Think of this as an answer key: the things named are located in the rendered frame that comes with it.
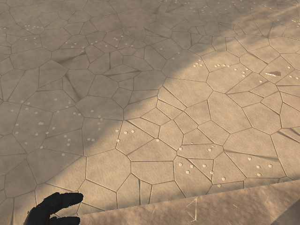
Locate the left robot hand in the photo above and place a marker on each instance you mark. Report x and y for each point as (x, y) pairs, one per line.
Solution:
(40, 215)

